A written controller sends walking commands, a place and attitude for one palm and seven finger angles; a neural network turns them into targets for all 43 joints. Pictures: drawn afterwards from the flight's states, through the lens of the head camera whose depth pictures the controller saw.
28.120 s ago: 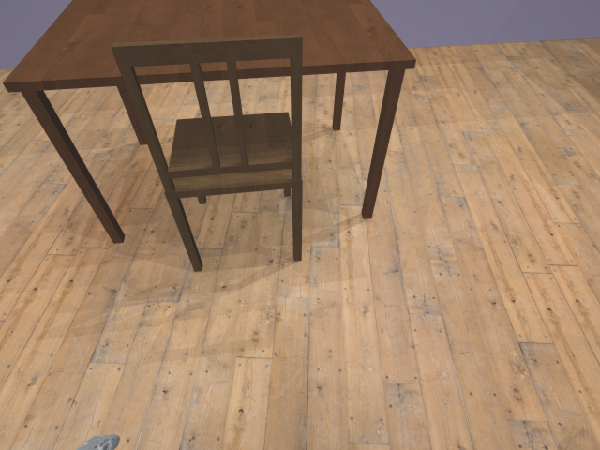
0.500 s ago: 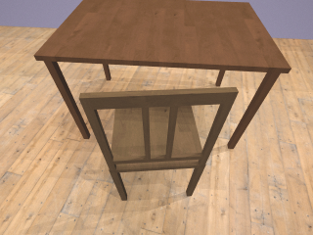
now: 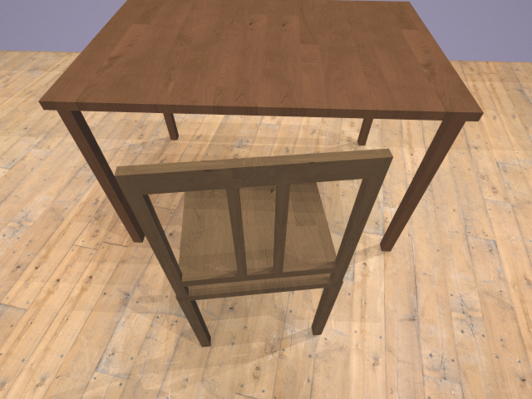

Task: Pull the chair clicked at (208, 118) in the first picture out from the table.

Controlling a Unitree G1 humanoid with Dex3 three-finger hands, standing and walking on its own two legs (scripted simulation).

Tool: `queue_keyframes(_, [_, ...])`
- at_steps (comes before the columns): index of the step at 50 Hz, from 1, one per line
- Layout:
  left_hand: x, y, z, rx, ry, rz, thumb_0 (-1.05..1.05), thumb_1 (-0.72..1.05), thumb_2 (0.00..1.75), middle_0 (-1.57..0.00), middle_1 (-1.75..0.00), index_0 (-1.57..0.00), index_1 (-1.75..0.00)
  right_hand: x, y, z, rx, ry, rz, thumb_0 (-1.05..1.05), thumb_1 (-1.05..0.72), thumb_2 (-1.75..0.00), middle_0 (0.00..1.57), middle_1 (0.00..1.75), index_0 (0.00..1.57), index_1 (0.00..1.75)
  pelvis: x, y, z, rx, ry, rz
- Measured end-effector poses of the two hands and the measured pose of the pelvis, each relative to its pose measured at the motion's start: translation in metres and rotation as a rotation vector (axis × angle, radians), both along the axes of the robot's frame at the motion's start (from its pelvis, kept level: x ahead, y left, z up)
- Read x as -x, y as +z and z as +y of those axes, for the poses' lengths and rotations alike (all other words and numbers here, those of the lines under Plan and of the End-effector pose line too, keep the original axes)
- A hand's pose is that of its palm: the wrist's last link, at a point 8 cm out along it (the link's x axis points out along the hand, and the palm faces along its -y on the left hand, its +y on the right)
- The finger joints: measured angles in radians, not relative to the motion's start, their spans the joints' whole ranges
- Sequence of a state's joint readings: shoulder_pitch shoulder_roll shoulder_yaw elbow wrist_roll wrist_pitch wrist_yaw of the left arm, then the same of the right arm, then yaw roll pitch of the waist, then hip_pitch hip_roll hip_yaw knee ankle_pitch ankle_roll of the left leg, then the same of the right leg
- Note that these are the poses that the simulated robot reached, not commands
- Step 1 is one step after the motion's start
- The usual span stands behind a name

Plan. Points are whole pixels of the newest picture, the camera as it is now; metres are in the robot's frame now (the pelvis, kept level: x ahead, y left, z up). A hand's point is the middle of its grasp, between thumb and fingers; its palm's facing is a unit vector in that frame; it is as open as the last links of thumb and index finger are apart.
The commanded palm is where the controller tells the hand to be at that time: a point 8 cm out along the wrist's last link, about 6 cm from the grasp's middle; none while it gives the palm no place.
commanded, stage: take the last steps up to it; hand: left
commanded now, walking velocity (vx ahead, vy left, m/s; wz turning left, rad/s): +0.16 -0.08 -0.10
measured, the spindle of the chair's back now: (238, 236) +0.43 +0.08 -0.08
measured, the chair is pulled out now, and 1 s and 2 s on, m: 0.21 0.21 0.21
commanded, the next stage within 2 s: come to a stop and stand still in 0.06 s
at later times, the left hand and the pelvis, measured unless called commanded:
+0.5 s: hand out of the picture +0.05 +0.16 -0.17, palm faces +0.02 -0.97 -0.23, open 7.3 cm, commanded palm none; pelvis +0.02 -0.02 +0.00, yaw +0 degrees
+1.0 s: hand out of the picture +0.00 +0.22 -0.18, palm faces -0.01 -0.97 -0.23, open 7.4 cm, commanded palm none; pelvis +0.00 +0.03 -0.01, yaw -1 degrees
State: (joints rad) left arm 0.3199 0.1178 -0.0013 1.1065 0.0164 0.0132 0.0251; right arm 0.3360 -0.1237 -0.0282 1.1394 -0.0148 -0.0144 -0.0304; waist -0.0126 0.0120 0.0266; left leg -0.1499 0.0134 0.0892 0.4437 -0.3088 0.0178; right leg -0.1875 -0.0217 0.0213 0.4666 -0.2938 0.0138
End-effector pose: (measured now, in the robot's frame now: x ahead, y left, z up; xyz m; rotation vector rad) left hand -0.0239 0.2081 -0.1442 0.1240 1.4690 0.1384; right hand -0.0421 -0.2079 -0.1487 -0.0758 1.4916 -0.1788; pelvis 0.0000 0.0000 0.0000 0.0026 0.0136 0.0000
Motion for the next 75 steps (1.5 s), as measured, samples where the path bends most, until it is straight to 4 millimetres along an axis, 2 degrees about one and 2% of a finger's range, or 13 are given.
queue_keyframes(7, [-0.028, -0.001, -0.008, -0.027, -0.010, -0.031, 0.00, 0.92, 0.90, -0.19, -0.30, -0.19, -0.30, -0.012, -0.006, -0.018, 0.006, -0.023, 0.002, 0.01, -0.90, -0.90, 0.20, 0.30, 0.20, 0.30, -0.017, -0.005, -0.015, 0.007, -0.011, 0.003])
queue_keyframes(16, [-0.055, 0.000, -0.011, -0.052, -0.011, -0.069, 0.01, 0.94, 0.90, -0.20, -0.30, -0.20, -0.30, -0.053, -0.005, -0.037, 0.036, -0.005, -0.051, 0.01, -0.91, -0.90, 0.20, 0.30, 0.20, 0.30, -0.028, -0.004, -0.025, 0.016, -0.007, 0.000])
queue_keyframes(21, [-0.062, 0.004, -0.004, -0.062, -0.017, -0.097, 0.01, 0.94, 0.90, -0.20, -0.30, -0.20, -0.30, -0.070, -0.001, -0.038, 0.050, 0.022, -0.089, 0.01, -0.91, -0.90, 0.20, 0.30, 0.20, 0.30, -0.025, 0.000, -0.022, 0.014, -0.003, 0.003])
queue_keyframes(27, [-0.065, 0.007, 0.006, -0.072, -0.025, -0.156, 0.00, 0.93, 0.90, -0.20, -0.30, -0.20, -0.30, -0.076, 0.004, -0.036, 0.051, 0.052, -0.127, 0.01, -0.91, -0.90, 0.20, 0.30, 0.20, 0.30, -0.012, 0.001, -0.014, 0.019, 0.003, 0.005])
queue_keyframes(30, [-0.061, 0.001, 0.014, -0.063, -0.049, -0.184, 0.00, 0.92, 0.90, -0.20, -0.30, -0.20, -0.30, -0.081, 0.006, -0.032, 0.064, 0.060, -0.189, 0.01, -0.91, -0.90, 0.20, 0.30, 0.20, 0.30, -0.003, -0.004, -0.005, 0.033, -0.002, 0.004])
queue_keyframes(38, [-0.051, -0.003, 0.040, -0.055, -0.053, -0.192, 0.00, 0.91, 0.90, -0.20, -0.30, -0.20, -0.30, -0.074, 0.006, -0.005, 0.059, 0.094, -0.244, 0.01, -0.91, -0.90, 0.20, 0.30, 0.20, 0.30, 0.007, -0.008, 0.018, 0.015, -0.005, -0.017])
queue_keyframes(48, [-0.024, -0.001, 0.056, -0.068, -0.048, -0.101, 0.00, 0.91, 0.90, -0.20, -0.30, -0.19, -0.30, -0.054, 0.004, 0.005, 0.044, 0.090, -0.176, 0.01, -0.92, -0.90, 0.20, 0.30, 0.20, 0.30, 0.006, -0.005, 0.027, 0.001, -0.015, -0.011])
queue_keyframes(56, [-0.015, -0.002, 0.049, -0.061, -0.034, -0.051, 0.00, 0.91, 0.90, -0.19, -0.30, -0.19, -0.30, -0.046, 0.002, 0.005, 0.037, 0.079, -0.126, 0.01, -0.91, -0.90, 0.20, 0.30, 0.20, 0.30, 0.000, -0.004, 0.023, -0.002, -0.013, -0.016])
queue_keyframes(67, [-0.032, -0.004, 0.027, -0.033, -0.039, -0.087, 0.00, 0.91, 0.90, -0.20, -0.30, -0.20, -0.30, -0.052, 0.003, -0.003, 0.038, 0.070, -0.122, 0.01, -0.91, -0.90, 0.20, 0.30, 0.20, 0.30, -0.004, -0.003, 0.014, -0.005, -0.012, -0.020])
queue_keyframes(75, [-0.038, -0.003, 0.023, -0.037, -0.042, -0.105, 0.00, 0.92, 0.90, -0.20, -0.30, -0.20, -0.30, -0.053, 0.005, -0.010, 0.042, 0.067, -0.124, 0.01, -0.91, -0.90, 0.20, 0.30, 0.20, 0.30, -0.004, -0.001, 0.007, -0.005, -0.010, -0.022])
